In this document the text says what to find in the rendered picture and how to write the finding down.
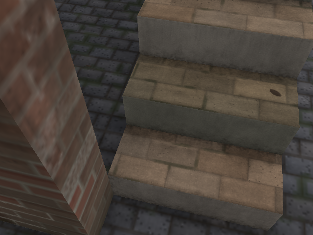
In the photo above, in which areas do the stairs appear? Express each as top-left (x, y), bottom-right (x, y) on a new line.
top-left (108, 0), bottom-right (313, 231)

